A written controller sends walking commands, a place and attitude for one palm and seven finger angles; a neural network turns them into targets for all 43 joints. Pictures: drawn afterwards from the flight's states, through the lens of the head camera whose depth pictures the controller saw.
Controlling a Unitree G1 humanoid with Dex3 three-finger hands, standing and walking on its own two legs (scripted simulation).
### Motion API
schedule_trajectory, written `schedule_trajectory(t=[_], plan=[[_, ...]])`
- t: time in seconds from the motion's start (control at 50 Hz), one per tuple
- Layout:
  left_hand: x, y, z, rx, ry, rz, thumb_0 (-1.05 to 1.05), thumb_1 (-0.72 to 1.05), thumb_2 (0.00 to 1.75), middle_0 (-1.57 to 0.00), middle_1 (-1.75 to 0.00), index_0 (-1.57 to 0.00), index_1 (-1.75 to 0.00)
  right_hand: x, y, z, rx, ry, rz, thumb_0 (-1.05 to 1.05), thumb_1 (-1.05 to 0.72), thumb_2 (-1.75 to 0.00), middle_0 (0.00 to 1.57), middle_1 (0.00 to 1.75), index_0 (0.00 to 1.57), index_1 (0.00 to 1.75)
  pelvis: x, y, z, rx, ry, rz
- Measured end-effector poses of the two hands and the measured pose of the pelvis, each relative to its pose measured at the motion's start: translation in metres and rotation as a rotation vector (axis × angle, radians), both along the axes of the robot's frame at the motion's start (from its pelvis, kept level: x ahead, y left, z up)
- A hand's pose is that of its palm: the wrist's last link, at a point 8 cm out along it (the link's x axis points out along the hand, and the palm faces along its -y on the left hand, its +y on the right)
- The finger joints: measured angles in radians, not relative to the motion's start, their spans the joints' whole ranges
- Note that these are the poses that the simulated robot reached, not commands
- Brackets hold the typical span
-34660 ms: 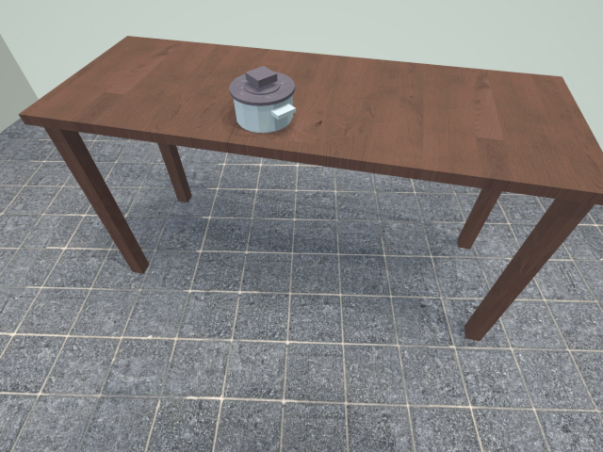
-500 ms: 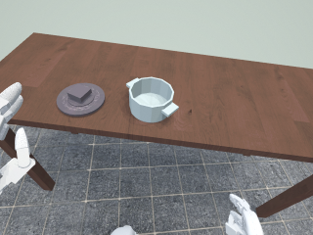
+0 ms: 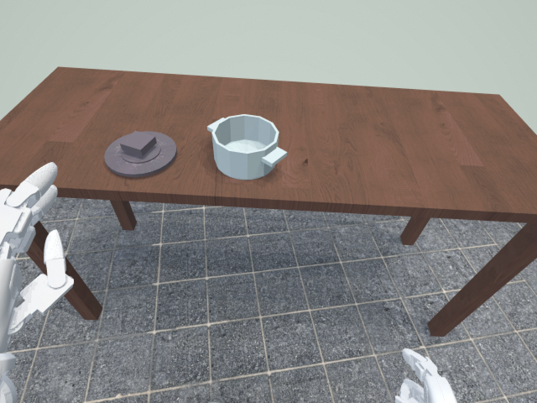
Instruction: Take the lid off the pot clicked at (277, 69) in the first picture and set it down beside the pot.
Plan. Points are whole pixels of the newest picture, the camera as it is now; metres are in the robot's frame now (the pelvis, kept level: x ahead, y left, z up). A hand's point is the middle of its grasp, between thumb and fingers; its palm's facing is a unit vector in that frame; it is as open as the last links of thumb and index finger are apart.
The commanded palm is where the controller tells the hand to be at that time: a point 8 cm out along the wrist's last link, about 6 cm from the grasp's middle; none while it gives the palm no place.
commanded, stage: stop stepping back and stand still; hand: left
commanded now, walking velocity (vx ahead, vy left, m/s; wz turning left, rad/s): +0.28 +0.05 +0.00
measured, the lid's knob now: (138, 143) +0.63 +0.32 +0.02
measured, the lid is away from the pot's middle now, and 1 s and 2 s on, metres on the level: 0.24 0.24 0.24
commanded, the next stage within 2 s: let the arm hang, fingers relaxed in 1.64 s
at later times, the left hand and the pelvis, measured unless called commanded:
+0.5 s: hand out of the picture +0.10 +0.25 +0.19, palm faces +0.41 -0.83 -0.38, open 7.4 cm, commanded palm +0.04 +0.29 +0.20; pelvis -0.08 +0.01 +0.00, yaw +2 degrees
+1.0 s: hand out of the picture +0.01 +0.16 -0.17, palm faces +0.14 -0.97 -0.18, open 7.3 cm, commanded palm none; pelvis -0.06 -0.02 -0.01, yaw +8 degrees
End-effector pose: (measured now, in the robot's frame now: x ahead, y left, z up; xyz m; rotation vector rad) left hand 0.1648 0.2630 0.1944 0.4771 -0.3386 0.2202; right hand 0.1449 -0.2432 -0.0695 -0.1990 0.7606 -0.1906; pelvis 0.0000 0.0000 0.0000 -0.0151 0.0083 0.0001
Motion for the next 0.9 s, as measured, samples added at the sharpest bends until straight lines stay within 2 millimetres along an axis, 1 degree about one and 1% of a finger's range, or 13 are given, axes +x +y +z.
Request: schedule_trajectory(t=[0.08, 0.18, 0.26, 0.34, 0.42, 0.48, 0.6, 0.64, 0.72, 0.74, 0.78, 0.84, 0.9], plan=[[-0.026, 0.011, -0.009, -0.036, -0.017, 0.035, 0.01, 0.89, 0.90, -0.22, -0.30, -0.21, -0.31, -0.024, -0.006, 0.011, -0.062, -0.069, -0.041, 0.02, -0.90, -0.90, 0.21, 0.30, 0.20, 0.30, -0.019, 0.005, -0.009, -0.006, 0.007, 0.010], [-0.056, 0.010, 0.009, 0.013, -0.052, 0.041, 0.01, 0.89, 0.90, -0.22, -0.30, -0.21, -0.31, -0.052, 0.003, 0.019, -0.045, -0.087, -0.005, 0.01, -0.90, -0.90, 0.20, 0.30, 0.20, 0.30, -0.045, 0.000, 0.000, 0.012, -0.025, 0.001], [-0.081, 0.006, 0.021, 0.079, -0.072, 0.047, 0.01, 0.89, 0.90, -0.22, -0.30, -0.21, -0.31, -0.067, 0.010, 0.011, -0.005, -0.067, 0.040, 0.01, -0.90, -0.90, 0.20, 0.30, 0.20, 0.30, -0.060, -0.003, 0.001, -0.006, -0.033, 0.025], [-0.099, 0.012, 0.017, 0.051, -0.069, 0.073, 0.01, 0.89, 0.90, -0.22, -0.30, -0.21, -0.31, -0.080, 0.011, 0.004, -0.008, -0.010, 0.049, 0.01, -0.90, -0.90, 0.21, 0.30, 0.20, 0.30, -0.071, 0.001, 0.003, 0.012, -0.035, 0.025], [-0.106, 0.024, 0.007, -0.008, -0.078, 0.110, 0.01, 0.89, 0.90, -0.22, -0.30, -0.21, -0.31, -0.086, 0.015, 0.004, -0.042, -0.028, 0.044, 0.02, -0.90, -0.90, 0.21, 0.30, 0.20, 0.30, -0.078, 0.011, -0.002, -0.004, -0.035, 0.028], [-0.107, 0.028, 0.005, 0.001, -0.078, 0.112, 0.01, 0.89, 0.90, -0.22, -0.30, -0.21, -0.31, -0.088, 0.021, 0.004, -0.021, -0.058, 0.039, 0.02, -0.90, -0.90, 0.21, 0.30, 0.20, 0.30, -0.084, 0.010, -0.004, 0.012, -0.050, 0.020], [-0.111, 0.019, 0.006, 0.021, -0.013, 0.139, 0.01, 0.89, 0.90, -0.21, -0.30, -0.21, -0.31, -0.088, 0.037, 0.003, 0.049, -0.048, 0.103, 0.01, -0.90, -0.90, 0.21, 0.30, 0.20, 0.30, -0.084, -0.003, 0.003, 0.015, -0.012, 0.058], [-0.115, 0.012, 0.007, 0.051, -0.013, 0.128, 0.01, 0.89, 0.90, -0.21, -0.30, -0.21, -0.31, -0.083, 0.035, -0.003, 0.044, -0.031, 0.130, 0.01, -0.90, -0.90, 0.21, 0.30, 0.20, 0.30, -0.086, -0.007, -0.002, 0.012, -0.008, 0.059], [-0.117, 0.011, 0.014, 0.026, -0.036, 0.130, 0.01, 0.89, 0.90, -0.22, -0.30, -0.21, -0.31, -0.078, 0.028, -0.005, 0.018, 0.044, 0.133, 0.01, -0.90, -0.90, 0.21, 0.30, 0.21, 0.30, -0.079, -0.003, 0.005, 0.007, -0.014, 0.063], [-0.113, 0.015, 0.008, 0.036, -0.022, 0.139, 0.01, 0.89, 0.90, -0.22, -0.30, -0.21, -0.31, -0.076, 0.025, -0.006, 0.021, 0.045, 0.139, 0.01, -0.90, -0.90, 0.21, 0.30, 0.21, 0.30, -0.076, -0.001, 0.006, 0.011, -0.002, 0.072], [-0.094, 0.029, -0.034, -0.007, 0.118, 0.179, 0.00, 0.89, 0.90, -0.21, -0.30, -0.21, -0.31, -0.071, 0.018, -0.018, 0.020, 0.061, 0.153, 0.01, -0.90, -0.90, 0.21, 0.30, 0.21, 0.30, -0.073, 0.005, -0.001, 0.005, 0.020, 0.098], [-0.075, 0.046, -0.143, -0.178, 0.492, 0.276, 0.00, 0.90, 0.90, -0.21, -0.30, -0.20, -0.31, -0.069, 0.008, -0.045, 0.002, 0.129, 0.146, 0.01, -0.90, -0.90, 0.21, 0.30, 0.20, 0.30, -0.073, 0.009, -0.016, 0.021, 0.040, 0.128], [-0.092, 0.027, -0.247, -0.343, 0.909, 0.345, 0.00, 0.91, 0.90, -0.20, -0.30, -0.19, -0.30, -0.078, 0.002, -0.056, 0.005, 0.189, 0.132, 0.01, -0.90, -0.90, 0.21, 0.30, 0.20, 0.30, -0.071, 0.000, -0.019, 0.060, 0.029, 0.124]])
